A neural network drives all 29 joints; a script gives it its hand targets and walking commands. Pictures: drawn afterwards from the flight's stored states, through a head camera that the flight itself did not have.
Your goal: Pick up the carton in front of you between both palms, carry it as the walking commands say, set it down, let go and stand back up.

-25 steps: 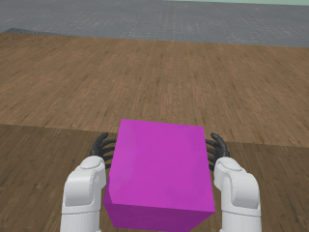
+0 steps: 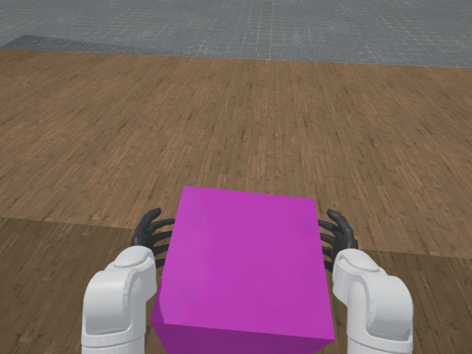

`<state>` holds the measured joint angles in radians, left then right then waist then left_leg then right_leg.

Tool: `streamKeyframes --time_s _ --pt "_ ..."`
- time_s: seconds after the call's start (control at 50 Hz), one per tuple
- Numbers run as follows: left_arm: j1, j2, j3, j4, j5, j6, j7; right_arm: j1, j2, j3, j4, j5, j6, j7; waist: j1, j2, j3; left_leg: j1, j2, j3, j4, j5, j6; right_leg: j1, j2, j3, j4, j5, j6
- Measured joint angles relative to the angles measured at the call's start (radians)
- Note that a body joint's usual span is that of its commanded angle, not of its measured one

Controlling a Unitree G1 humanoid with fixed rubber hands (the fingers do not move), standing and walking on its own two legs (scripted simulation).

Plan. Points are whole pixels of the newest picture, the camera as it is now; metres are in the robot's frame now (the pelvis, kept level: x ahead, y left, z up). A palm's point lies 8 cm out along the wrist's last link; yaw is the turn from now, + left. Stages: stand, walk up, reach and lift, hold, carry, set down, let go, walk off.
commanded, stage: carry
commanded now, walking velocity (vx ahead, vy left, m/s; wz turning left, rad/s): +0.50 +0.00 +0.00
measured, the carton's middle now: (238, 283) +0.25 +0.00 +0.01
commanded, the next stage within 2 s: none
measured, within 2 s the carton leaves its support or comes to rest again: neither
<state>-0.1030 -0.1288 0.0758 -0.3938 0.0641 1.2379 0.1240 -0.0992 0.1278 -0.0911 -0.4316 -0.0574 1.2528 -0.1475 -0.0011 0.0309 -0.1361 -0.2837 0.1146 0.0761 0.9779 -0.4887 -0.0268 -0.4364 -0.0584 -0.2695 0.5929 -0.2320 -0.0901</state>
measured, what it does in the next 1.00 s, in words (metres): walks ahead: left foot, then right foot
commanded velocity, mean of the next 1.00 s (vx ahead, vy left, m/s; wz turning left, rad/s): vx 0.50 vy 0.00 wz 0.00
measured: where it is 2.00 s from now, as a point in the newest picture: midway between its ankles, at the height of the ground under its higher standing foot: (235, 180)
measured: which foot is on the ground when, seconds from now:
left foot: up 0.00-0.36, down 0.38-0.88, up 0.90-1.00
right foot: down 0.00-0.42, up 0.44-0.86, down 0.88-1.00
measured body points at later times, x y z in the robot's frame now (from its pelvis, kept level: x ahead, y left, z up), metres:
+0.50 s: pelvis +0.34 +0.03 +0.00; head +0.34 +0.04 +0.45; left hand +0.61 +0.16 +0.08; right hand +0.59 -0.14 +0.08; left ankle +0.41 +0.10 -0.72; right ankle +0.15 -0.08 -0.63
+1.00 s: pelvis +0.68 -0.03 +0.00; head +0.70 -0.04 +0.45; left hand +0.96 +0.12 +0.09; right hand +0.96 -0.19 +0.08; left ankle +0.51 +0.08 -0.62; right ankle +0.76 -0.10 -0.72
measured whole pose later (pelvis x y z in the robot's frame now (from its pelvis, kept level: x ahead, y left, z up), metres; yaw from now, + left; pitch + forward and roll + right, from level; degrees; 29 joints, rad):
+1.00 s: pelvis +0.68 -0.03 +0.00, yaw -1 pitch +3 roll +0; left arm -0.15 -0.13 0.08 -0.45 0.07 1.23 0.13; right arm -0.14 0.13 -0.10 -0.49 -0.08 1.24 -0.13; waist 0.02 0.03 -0.02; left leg -0.32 0.07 0.06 1.21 -0.43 0.02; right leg -0.44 -0.04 -0.26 0.57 -0.18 -0.10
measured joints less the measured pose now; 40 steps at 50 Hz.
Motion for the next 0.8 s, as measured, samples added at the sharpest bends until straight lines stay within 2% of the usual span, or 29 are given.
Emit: streamKeyframes --time_s 0.04,0.08,0.18,0.26,0.36,0.38,0.4,0.42,0.44,0.48,0.52,0.56,0.64,0.72,0.8 --pt "0.019 0.000 -0.001 -0.007 0.002 -0.002 0.000 0.008 0.000 0.011 0.007 -0.004 -0.004 0.003 0.015 -0.014 0.018 -0.128 -0.014 0.000 0.132 0.050 0.018 0.052 0.003 -0.004 -0.059 -0.004 0.011" --pt "0.044 0.001 -0.002 -0.025 0.003 -0.011 0.000 0.021 -0.001 0.028 0.006 -0.011 -0.017 0.009 0.032 -0.023 0.030 -0.222 -0.013 0.013 0.132 0.126 0.026 0.111 0.010 0.002 -0.130 0.000 0.014" --pt "0.063 0.001 -0.013 -0.077 0.005 -0.037 0.000 0.044 0.000 0.051 -0.035 -0.031 -0.057 0.024 0.048 -0.034 0.041 -0.341 -0.001 0.041 -0.095 0.300 0.028 0.270 0.018 0.018 -0.282 -0.009 0.034" --pt "0.053 0.002 -0.024 -0.101 0.004 -0.045 0.000 0.051 0.000 0.049 -0.076 -0.037 -0.066 0.028 0.036 -0.029 0.037 -0.347 -0.011 0.077 -0.308 0.389 0.032 0.392 0.017 0.028 -0.342 -0.058 0.064" --pt "0.064 0.002 -0.036 -0.131 0.007 -0.019 0.000 0.068 -0.001 0.049 -0.112 -0.030 -0.040 0.025 0.021 -0.034 0.019 -0.268 -0.049 0.152 -0.470 0.445 0.052 0.526 0.002 0.047 -0.322 -0.189 0.117" --pt "0.065 0.002 -0.035 -0.137 0.009 -0.011 0.000 0.064 -0.001 0.049 -0.111 -0.026 -0.033 0.024 0.019 -0.036 0.018 -0.231 -0.061 0.167 -0.498 0.429 0.060 0.536 -0.007 0.056 -0.269 -0.234 0.127" --pt "0.060 0.002 -0.026 -0.133 0.010 -0.006 0.000 0.057 -0.001 0.052 -0.095 -0.022 -0.035 0.022 0.008 -0.056 0.020 -0.216 -0.076 0.182 -0.479 0.433 0.089 0.519 -0.036 0.066 -0.169 -0.283 0.131" --pt "0.053 0.003 -0.015 -0.119 0.010 -0.003 0.000 0.044 0.000 0.052 -0.069 -0.021 -0.038 0.020 -0.002 -0.072 0.026 -0.217 -0.083 0.193 -0.427 0.391 0.112 0.463 -0.065 0.084 -0.009 -0.266 0.124" --pt "0.046 0.003 -0.006 -0.104 0.011 -0.001 0.000 0.031 0.000 0.050 -0.044 -0.021 -0.037 0.019 -0.012 -0.068 0.034 -0.214 -0.079 0.195 -0.393 0.344 0.126 0.382 -0.064 0.128 0.177 -0.253 0.119" --pt "0.042 0.002 0.002 -0.085 0.016 0.006 0.000 0.022 0.000 0.048 -0.012 -0.019 -0.038 0.019 -0.020 -0.052 0.059 -0.165 -0.070 0.195 -0.410 0.299 0.126 0.217 -0.036 0.189 0.473 -0.220 0.099" --pt "0.048 0.002 -0.005 -0.078 0.018 0.003 0.000 0.034 0.000 0.046 -0.011 -0.017 -0.041 0.019 -0.024 -0.038 0.075 -0.100 -0.068 0.194 -0.476 0.298 0.114 0.082 -0.026 0.200 0.584 -0.161 0.084" --pt "0.056 0.002 -0.015 -0.076 0.018 -0.009 0.000 0.050 0.000 0.044 -0.020 -0.015 -0.050 0.020 -0.027 -0.029 0.080 -0.034 -0.070 0.188 -0.546 0.296 0.109 -0.018 -0.032 0.193 0.560 -0.095 0.076" --pt "0.075 0.001 -0.034 -0.089 0.022 -0.036 -0.001 0.075 0.000 0.043 -0.043 -0.014 -0.075 0.024 -0.028 -0.021 0.072 0.092 -0.071 0.169 -0.652 0.275 0.092 -0.141 -0.050 0.176 0.389 0.013 0.080" --pt "0.089 0.001 -0.042 -0.125 0.026 -0.040 -0.001 0.079 0.000 0.047 -0.070 -0.008 -0.077 0.026 -0.014 -0.028 0.058 0.221 -0.074 0.161 -0.720 0.226 0.066 -0.183 -0.058 0.149 0.179 0.123 0.093" --pt "0.086 0.001 -0.040 -0.162 0.026 -0.022 -0.001 0.069 0.000 0.052 -0.099 -0.009 -0.059 0.027 -0.005 -0.030 0.046 0.337 -0.075 0.156 -0.739 0.143 0.031 -0.166 -0.043 0.092 0.003 0.190 0.087"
